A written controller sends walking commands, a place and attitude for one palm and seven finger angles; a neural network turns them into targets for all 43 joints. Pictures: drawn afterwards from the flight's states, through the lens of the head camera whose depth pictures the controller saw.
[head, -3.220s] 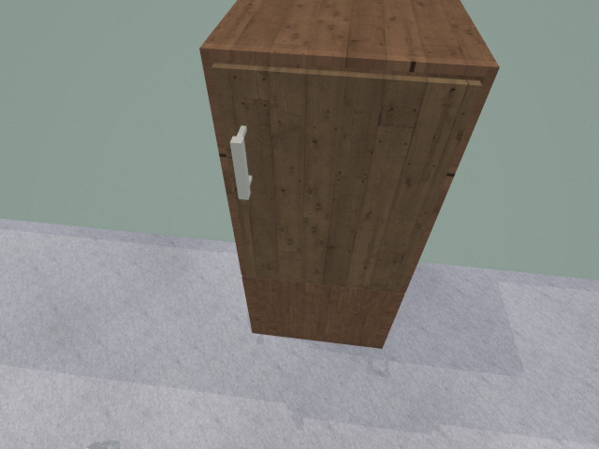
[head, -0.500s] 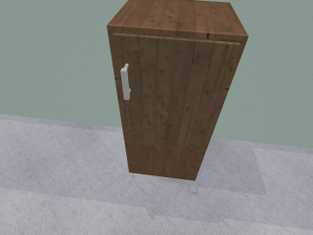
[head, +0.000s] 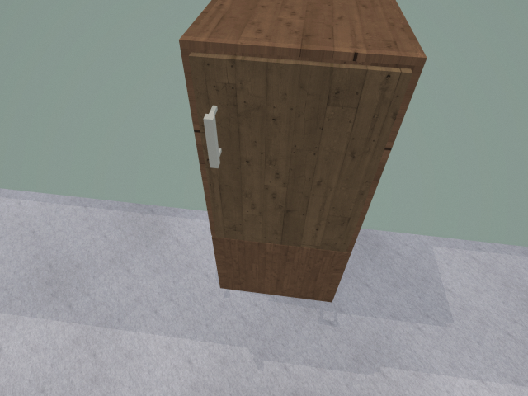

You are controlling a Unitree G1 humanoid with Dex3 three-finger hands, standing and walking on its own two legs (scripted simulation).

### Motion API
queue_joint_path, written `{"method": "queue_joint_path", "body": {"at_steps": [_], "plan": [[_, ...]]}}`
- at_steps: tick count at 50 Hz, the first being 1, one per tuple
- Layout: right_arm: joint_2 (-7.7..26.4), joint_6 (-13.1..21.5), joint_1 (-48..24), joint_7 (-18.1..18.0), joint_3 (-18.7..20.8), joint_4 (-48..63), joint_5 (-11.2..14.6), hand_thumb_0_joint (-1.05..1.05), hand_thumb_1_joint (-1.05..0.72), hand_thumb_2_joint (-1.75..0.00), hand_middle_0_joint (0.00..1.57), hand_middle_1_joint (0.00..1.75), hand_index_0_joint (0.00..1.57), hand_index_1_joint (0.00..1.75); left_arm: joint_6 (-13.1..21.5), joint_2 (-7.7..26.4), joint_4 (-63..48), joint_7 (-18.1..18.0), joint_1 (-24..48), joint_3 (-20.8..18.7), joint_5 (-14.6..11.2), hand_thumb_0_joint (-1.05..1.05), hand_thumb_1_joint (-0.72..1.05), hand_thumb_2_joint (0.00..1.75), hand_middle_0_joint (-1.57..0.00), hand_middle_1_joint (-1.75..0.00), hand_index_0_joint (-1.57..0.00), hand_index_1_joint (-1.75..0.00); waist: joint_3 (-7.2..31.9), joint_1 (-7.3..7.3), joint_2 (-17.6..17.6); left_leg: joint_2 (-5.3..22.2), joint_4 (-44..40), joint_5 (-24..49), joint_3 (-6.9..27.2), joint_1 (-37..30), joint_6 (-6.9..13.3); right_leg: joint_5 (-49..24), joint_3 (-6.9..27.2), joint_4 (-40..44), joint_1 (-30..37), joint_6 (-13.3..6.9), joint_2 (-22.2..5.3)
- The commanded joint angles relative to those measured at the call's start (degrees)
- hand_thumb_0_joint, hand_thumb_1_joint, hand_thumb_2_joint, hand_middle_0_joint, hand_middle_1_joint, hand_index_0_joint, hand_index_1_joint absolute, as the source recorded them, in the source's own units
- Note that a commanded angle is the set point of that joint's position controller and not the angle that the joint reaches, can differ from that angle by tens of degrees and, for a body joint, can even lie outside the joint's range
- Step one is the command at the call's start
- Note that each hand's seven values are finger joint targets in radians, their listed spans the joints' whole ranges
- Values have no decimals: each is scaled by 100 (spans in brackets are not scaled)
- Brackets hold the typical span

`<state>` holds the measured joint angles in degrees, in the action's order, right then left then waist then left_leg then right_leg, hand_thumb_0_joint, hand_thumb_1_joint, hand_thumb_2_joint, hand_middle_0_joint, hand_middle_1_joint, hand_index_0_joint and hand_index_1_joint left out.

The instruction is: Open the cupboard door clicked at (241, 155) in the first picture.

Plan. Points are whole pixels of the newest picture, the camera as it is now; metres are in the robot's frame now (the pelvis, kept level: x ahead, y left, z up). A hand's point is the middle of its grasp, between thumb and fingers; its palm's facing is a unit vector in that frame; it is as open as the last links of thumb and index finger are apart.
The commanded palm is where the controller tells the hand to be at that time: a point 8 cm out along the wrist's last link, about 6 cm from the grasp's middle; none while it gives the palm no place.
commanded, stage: look again from close up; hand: left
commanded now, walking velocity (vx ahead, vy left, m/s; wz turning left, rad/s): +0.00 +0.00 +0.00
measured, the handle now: (214, 137) +0.63 +0.15 +0.04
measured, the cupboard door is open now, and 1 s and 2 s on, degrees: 0 0 0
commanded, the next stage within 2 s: shuffle to correct the standing spot in 0.02 s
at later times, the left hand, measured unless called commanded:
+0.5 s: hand out of the picture +0.03 +0.17 -0.18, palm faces +0.00 -0.98 -0.17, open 7.4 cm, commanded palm none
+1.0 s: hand out of the picture +0.09 +0.18 -0.17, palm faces -0.04 -0.97 -0.23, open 7.3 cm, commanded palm none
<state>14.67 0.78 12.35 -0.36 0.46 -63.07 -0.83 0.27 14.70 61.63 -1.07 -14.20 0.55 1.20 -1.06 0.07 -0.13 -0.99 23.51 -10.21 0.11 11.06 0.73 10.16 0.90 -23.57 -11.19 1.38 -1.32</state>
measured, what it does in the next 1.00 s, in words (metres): stands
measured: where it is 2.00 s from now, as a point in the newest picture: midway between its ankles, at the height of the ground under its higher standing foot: outside the picture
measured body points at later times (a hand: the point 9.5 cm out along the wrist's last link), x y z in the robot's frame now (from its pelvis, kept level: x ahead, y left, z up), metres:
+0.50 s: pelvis +0.06 +0.00 -0.01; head +0.05 +0.00 +0.44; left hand +0.04 +0.22 -0.17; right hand +0.03 -0.23 -0.17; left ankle +0.03 +0.11 -0.74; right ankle +0.03 -0.13 -0.74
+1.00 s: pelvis +0.03 +0.00 +0.00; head +0.04 +0.00 +0.45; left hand +0.10 +0.23 -0.16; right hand +0.03 -0.22 -0.17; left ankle +0.03 +0.11 -0.74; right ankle +0.03 -0.12 -0.74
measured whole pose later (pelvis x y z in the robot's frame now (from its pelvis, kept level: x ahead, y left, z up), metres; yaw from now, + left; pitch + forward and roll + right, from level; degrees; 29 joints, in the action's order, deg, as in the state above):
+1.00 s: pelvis +0.03 +0.00 +0.00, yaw -4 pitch -2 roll +0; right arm 8.3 -0.3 15.2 -2.3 1.7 -62.7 -0.8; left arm -0.9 9.9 59.0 -2.4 -13.4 -1.1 1.0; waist -2.3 -0.8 0.3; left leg 0.9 27.6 -16.1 -3.9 9.3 0.5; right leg 14.6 -0.1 -27.9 -11.1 0.4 -0.6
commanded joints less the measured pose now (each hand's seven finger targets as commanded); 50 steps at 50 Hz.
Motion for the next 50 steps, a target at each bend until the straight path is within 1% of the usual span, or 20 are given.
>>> {"method": "queue_joint_path", "body": {"at_steps": [1,6,9,12,18,20,22,24,25,26,27,28,29,31,34,37,42,44,47,50], "plan": [[999,103,14,-49,175,279,33,0,-90,-90,20,30,20,30,123,954,-299,-64,-4,-201,-12,0,90,90,-20,-30,-20,-30,-29,-40,-5,679,-604,-118,646,188,79,63,498,485,42,-239,-494],[1049,106,-86,-47,158,256,35,0,-90,-90,20,30,20,30,122,1011,-281,-60,77,-196,-17,0,90,90,-20,-30,-20,-30,-40,-23,5,689,-635,31,621,140,68,-44,479,512,110,-225,-500],[521,30,204,-41,34,128,2,0,-90,-90,20,30,20,30,41,505,-120,-63,-271,-94,-16,0,90,90,-20,-30,-20,-30,19,-34,-37,653,-524,-660,449,-33,-21,621,564,519,-76,-202,-458],[561,-28,324,-38,75,166,-42,0,-90,-90,20,30,20,30,-47,525,-207,-6,-348,-162,16,0,90,90,-20,-30,-20,-30,-525,-14,-30,658,-575,-1861,493,449,51,1575,694,400,-480,-287,-339],[455,52,528,-50,104,256,-23,0,-90,-90,20,30,20,30,36,310,-243,40,-745,-226,29,0,90,90,-20,-30,-20,-30,-589,43,-28,744,-389,-1924,508,616,211,1398,716,30,-454,-428,-226],[325,96,632,-64,95,240,-6,0,-90,-90,20,30,20,30,83,263,-200,23,-900,-250,20,0,90,90,-20,-30,-20,-30,-540,54,-123,657,-17,-1381,317,586,198,1091,827,39,-323,-505,-335],[156,135,699,-74,69,237,5,0,-90,-90,20,30,20,30,126,293,-125,-1,-1138,-291,7,0,90,90,-20,-30,-20,-30,-462,93,-508,405,618,-909,-60,844,117,629,1163,126,66,-655,-561],[-43,146,725,-109,44,230,17,0,-90,-90,20,30,20,30,133,318,-53,-61,-1271,-330,-18,0,90,90,-20,-30,-20,-30,-393,52,-761,303,927,-426,-317,777,-7,-680,1344,87,209,-807,-820],[-138,151,857,-139,17,156,23,0,-90,-90,20,30,20,30,129,213,-50,-96,-1173,-316,-29,0,90,90,-20,-30,-20,-30,-313,-31,-607,383,703,-34,-265,507,-29,-1488,1112,-107,201,-751,-785],[-128,156,1033,-167,13,26,34,0,-90,-90,20,30,20,30,108,87,-64,-125,-1049,-285,-32,0,90,90,-20,-30,-20,-30,-256,-111,-238,548,362,910,-104,75,-16,-2162,739,-505,94,-592,-525],[-32,165,1169,-211,41,-83,35,0,-90,-90,20,30,20,30,92,-51,-70,-156,-1021,-241,-38,0,90,90,-20,-30,-20,-30,-130,-96,294,754,393,2419,27,-365,39,-2285,454,-734,-7,-403,-320],[19,157,1250,-271,64,-135,52,0,-90,-90,20,30,20,30,77,-119,-48,-196,-1017,-218,-60,0,90,90,-20,-30,-20,-30,-16,-94,568,908,414,3845,104,-622,96,-2111,275,-735,63,-272,-255],[46,130,1246,-311,92,-137,84,0,-90,-90,20,30,20,30,57,-110,-54,-237,-1018,-237,-69,0,90,90,-20,-30,-20,-30,-77,-68,589,992,444,4736,137,-743,114,-1948,174,-694,45,-195,-221],[30,74,1311,-360,157,-70,103,0,-90,-90,20,30,20,30,5,-171,-105,-280,-1014,-251,-73,0,90,90,-20,-30,-20,-30,-39,-84,503,1031,438,5332,140,-965,111,-1752,17,-714,-14,-120,-186],[1,12,1217,-373,252,72,96,0,-90,-90,20,30,20,30,-35,-215,-236,-272,-954,-305,-51,0,90,90,-20,-30,-20,-30,-40,-69,354,1038,432,4969,81,-965,185,-1835,-59,-738,-95,-106,-227],[-72,-30,1073,-359,314,203,62,0,-90,-90,20,30,20,30,-66,-233,-369,-226,-864,-371,-24,0,90,90,-20,-30,-20,-30,27,-55,128,991,425,3651,55,-627,234,-2002,0,-701,37,-142,-302],[-270,-44,882,-279,259,247,46,0,-90,-90,20,30,20,30,-47,-94,-424,-203,-747,-341,-12,0,90,90,-20,-30,-20,-30,205,-29,-30,751,375,1626,0,-81,70,-2458,367,-431,385,-357,-644],[-248,-57,788,-246,240,251,44,0,-90,-90,20,30,20,30,-35,-46,-448,-190,-568,-310,-17,0,90,90,-20,-30,-20,-30,314,-50,-178,753,256,1189,30,-178,38,-2032,375,-349,290,-368,-594],[-160,-65,635,-193,194,214,29,0,-90,-90,20,30,20,30,-53,15,-456,-154,-303,-259,-19,0,90,90,-20,-30,-20,-30,-281,-34,-100,748,-183,181,166,186,49,-752,395,30,-22,-284,-488],[-61,-44,582,-146,153,171,17,0,-90,-90,20,30,20,30,-50,86,-417,-126,-250,-233,-7,0,90,90,-20,-30,-20,-30,-502,7,5,748,-511,-481,286,368,78,204,390,321,-89,-230,-394]]}}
